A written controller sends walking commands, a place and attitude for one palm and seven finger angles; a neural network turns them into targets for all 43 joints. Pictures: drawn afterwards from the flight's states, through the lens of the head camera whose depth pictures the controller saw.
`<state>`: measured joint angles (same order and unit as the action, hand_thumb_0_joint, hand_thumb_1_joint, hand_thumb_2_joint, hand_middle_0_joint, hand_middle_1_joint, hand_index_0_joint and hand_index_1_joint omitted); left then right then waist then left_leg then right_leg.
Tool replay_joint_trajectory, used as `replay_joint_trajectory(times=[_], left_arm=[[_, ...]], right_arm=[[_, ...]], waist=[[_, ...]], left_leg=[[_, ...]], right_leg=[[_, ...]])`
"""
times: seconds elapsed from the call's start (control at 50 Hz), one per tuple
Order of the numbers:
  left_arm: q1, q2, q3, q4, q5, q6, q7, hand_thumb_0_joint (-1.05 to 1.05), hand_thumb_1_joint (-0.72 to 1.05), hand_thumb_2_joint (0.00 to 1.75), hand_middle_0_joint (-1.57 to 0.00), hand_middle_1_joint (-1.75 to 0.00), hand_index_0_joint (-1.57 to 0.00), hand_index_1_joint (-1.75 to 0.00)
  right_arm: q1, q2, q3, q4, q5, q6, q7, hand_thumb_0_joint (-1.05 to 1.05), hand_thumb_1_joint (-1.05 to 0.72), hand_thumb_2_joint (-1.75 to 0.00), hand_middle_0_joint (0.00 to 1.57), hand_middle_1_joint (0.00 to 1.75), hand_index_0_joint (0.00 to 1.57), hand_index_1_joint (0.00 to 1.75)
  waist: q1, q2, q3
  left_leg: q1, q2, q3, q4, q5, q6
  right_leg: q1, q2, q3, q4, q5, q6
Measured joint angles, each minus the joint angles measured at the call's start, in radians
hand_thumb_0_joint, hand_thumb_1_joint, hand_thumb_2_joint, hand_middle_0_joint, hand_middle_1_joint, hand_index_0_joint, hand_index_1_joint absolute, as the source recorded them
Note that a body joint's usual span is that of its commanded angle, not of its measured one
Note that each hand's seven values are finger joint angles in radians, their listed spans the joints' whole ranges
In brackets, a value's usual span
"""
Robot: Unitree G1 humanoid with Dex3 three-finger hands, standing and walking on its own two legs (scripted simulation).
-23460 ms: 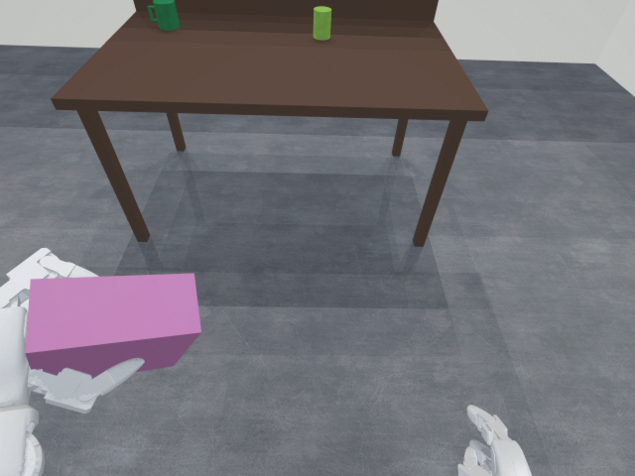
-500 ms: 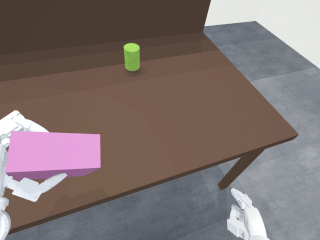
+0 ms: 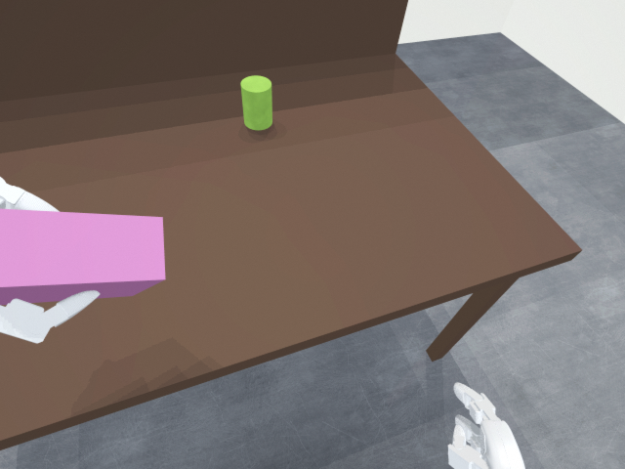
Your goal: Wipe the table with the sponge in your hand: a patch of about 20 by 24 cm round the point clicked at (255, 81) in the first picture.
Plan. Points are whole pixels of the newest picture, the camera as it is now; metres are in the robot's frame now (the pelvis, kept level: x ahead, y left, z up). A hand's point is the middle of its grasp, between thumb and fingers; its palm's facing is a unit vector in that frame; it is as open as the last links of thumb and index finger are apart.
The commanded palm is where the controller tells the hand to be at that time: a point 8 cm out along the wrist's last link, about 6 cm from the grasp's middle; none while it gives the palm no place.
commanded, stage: come to a stop and stand still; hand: left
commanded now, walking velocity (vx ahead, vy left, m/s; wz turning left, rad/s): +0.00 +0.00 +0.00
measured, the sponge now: (100, 261) +0.27 +0.25 +0.15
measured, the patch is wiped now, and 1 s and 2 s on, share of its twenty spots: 0.00 0.00 0.00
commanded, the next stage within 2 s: look again from close up in 0.74 s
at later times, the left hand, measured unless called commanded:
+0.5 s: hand (65, 296) +0.22 +0.26 +0.16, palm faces +0.38 -0.85 -0.36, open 10.1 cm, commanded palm +0.16 +0.29 +0.18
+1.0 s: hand (69, 299) +0.22 +0.26 +0.15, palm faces +0.36 -0.85 -0.39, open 10.1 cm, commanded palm +0.16 +0.29 +0.18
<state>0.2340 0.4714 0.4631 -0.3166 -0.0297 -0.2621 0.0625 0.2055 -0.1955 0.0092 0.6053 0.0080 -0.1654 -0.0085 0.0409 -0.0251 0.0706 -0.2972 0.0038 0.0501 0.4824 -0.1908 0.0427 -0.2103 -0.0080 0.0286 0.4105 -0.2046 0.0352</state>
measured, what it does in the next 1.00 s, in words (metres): stands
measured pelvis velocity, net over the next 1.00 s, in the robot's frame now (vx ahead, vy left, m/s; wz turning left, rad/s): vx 0.01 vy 0.00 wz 0.02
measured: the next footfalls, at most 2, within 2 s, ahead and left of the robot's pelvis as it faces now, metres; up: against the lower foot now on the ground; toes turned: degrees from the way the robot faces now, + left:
none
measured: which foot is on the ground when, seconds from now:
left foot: down 0.00-1.00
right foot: down 0.00-1.00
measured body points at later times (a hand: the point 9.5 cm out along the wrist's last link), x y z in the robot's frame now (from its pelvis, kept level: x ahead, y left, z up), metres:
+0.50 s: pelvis +0.01 +0.01 +0.00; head +0.03 +0.04 +0.45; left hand +0.20 +0.30 +0.18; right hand +0.20 -0.20 -0.06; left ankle +0.04 +0.09 -0.74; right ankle +0.01 -0.15 -0.74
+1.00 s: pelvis +0.01 +0.00 +0.00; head +0.04 +0.03 +0.45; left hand +0.20 +0.30 +0.17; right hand +0.19 -0.22 -0.07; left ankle +0.04 +0.09 -0.74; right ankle +0.01 -0.15 -0.74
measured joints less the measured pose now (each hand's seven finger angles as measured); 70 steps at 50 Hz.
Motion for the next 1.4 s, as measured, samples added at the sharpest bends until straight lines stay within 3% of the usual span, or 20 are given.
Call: replay_joint_trajectory(times=[0.08, 0.16, 0.26, 0.36, 0.46, 0.62, 1.24, 1.26, 1.28, 1.32, 1.36, 1.4], left_arm=[[0.132, -0.074, -0.06, -0.087, -0.013, 0.001, 0.011, -0.01, -0.49, 1.02, -0.74, -1.35, -0.74, -1.34], [0.218, -0.083, -0.126, -0.13, -0.002, -0.016, -0.01, -0.01, -0.49, 1.02, -0.74, -1.34, -0.74, -1.34], [0.177, -0.054, -0.094, -0.108, -0.002, -0.021, -0.001, -0.01, -0.49, 1.02, -0.74, -1.34, -0.74, -1.34], [0.134, -0.085, -0.078, -0.117, -0.005, -0.015, 0.023, -0.01, -0.49, 1.02, -0.74, -1.34, -0.74, -1.34], [0.144, -0.108, -0.108, -0.132, 0.0, -0.009, 0.023, -0.01, -0.49, 1.02, -0.74, -1.34, -0.74, -1.34], [0.178, -0.084, -0.103, -0.136, -0.005, 0.012, 0.014, -0.01, -0.49, 1.02, -0.74, -1.34, -0.74, -1.34], [0.212, -0.096, -0.112, -0.133, -0.005, 0.046, 0.019, -0.01, -0.49, 1.02, -0.74, -1.34, -0.74, -1.34], [0.167, -0.058, -0.115, -0.127, 0.013, 0.046, 0.008, -0.01, -0.49, 1.02, -0.74, -1.34, -0.74, -1.34], [0.081, 0.001, -0.111, -0.103, 0.052, 0.051, -0.009, -0.01, -0.49, 1.02, -0.74, -1.34, -0.74, -1.34], [-0.071, 0.061, -0.092, -0.035, 0.045, 0.108, -0.031, -0.01, -0.49, 1.02, -0.74, -1.34, -0.74, -1.34], [-0.126, 0.05, -0.054, -0.013, -0.004, 0.208, -0.043, -0.01, -0.49, 1.02, -0.74, -1.34, -0.74, -1.34], [-0.107, 0.017, -0.047, -0.028, -0.003, 0.299, -0.049, -0.01, -0.49, 1.02, -0.74, -1.34, -0.74, -1.34]], right_arm=[[0.004, -0.005, -0.005, -0.02, 0.01, -0.017, 0.014, 0.01, -0.9, -0.9, 0.2, 0.3, 0.2, 0.3], [0.018, 0.007, 0.0, -0.017, 0.012, -0.019, -0.006, 0.01, -0.9, -0.9, 0.2, 0.3, 0.2, 0.3], [0.02, 0.019, 0.013, -0.003, 0.01, -0.021, -0.026, 0.01, -0.9, -0.9, 0.2, 0.3, 0.2, 0.3], [0.003, 0.019, 0.02, 0.004, 0.007, -0.034, -0.02, 0.01, -0.9, -0.9, 0.2, 0.3, 0.2, 0.3], [-0.02, 0.02, 0.022, -0.003, 0.004, -0.029, -0.016, 0.01, -0.9, -0.9, 0.2, 0.3, 0.2, 0.3], [-0.03, 0.017, 0.02, -0.027, 0.003, -0.005, -0.024, 0.01, -0.9, -0.9, 0.2, 0.3, 0.2, 0.3], [-0.005, 0.006, 0.013, -0.012, 0.006, 0.025, -0.034, 0.01, -0.9, -0.9, 0.2, 0.3, 0.2, 0.3], [0.013, -0.005, 0.028, -0.037, 0.024, 0.028, -0.056, 0.01, -0.9, -0.9, 0.2, 0.3, 0.2, 0.3], [0.026, -0.01, 0.029, -0.047, 0.011, 0.02, -0.067, 0.01, -0.9, -0.9, 0.2, 0.3, 0.2, 0.3], [0.012, -0.02, 0.033, -0.018, -0.009, 0.018, -0.047, 0.01, -0.9, -0.9, 0.2, 0.3, 0.2, 0.3], [-0.019, -0.028, 0.043, 0.015, -0.005, 0.029, -0.026, 0.01, -0.9, -0.9, 0.2, 0.3, 0.2, 0.3], [-0.039, -0.035, 0.046, 0.019, 0.005, 0.039, -0.01, 0.01, -0.9, -0.9, 0.2, 0.3, 0.2, 0.3]], waist=[[-0.03, 0.01, -0.007], [-0.029, -0.003, -0.009], [-0.006, -0.02, 0.005], [0.005, -0.02, 0.009], [-0.002, -0.018, -0.003], [-0.021, -0.014, -0.007], [-0.023, 0.005, -0.02], [-0.015, 0.007, -0.013], [0.004, 0.002, -0.001], [0.02, -0.004, 0.004], [0.019, 0.002, -0.011], [0.012, 0.02, -0.029]], left_leg=[[0.012, -0.015, 0.016, -0.002, -0.005, 0.013], [0.014, -0.023, 0.01, 0.0, -0.008, 0.016], [0.011, -0.025, -0.01, 0.004, -0.005, 0.013], [0.016, -0.023, -0.017, -0.002, -0.003, 0.011], [0.02, -0.02, -0.016, -0.01, -0.002, 0.009], [0.02, -0.014, -0.018, -0.018, -0.001, 0.007], [0.028, -0.011, -0.021, -0.028, 0.002, 0.005], [0.013, -0.011, -0.03, -0.01, -0.003, 0.006], [0.002, -0.019, -0.038, 0.014, -0.009, 0.006], [-0.009, -0.034, -0.047, 0.041, -0.017, -0.002], [-0.003, -0.033, -0.039, 0.047, -0.022, -0.005], [0.002, -0.029, -0.029, 0.051, -0.029, -0.007]], right_leg=[[-0.002, -0.016, 0.015, 0.022, -0.015, 0.013], [0.002, -0.024, 0.008, 0.029, -0.024, 0.016], [0.01, -0.024, -0.012, 0.024, -0.024, 0.012], [0.023, -0.022, -0.019, 0.004, -0.015, 0.013], [0.033, -0.018, -0.018, -0.018, -0.006, 0.014], [0.04, -0.013, -0.02, -0.04, 0.003, 0.012], [0.053, -0.009, -0.022, -0.062, 0.012, 0.01], [0.041, -0.004, -0.023, -0.036, -0.006, 0.016], [0.022, -0.008, -0.029, 0.01, -0.014, -0.001], [-0.002, -0.022, -0.039, 0.081, -0.058, -0.017], [-0.007, -0.023, -0.03, 0.103, -0.077, -0.015], [-0.007, -0.02, -0.023, 0.111, -0.077, -0.011]])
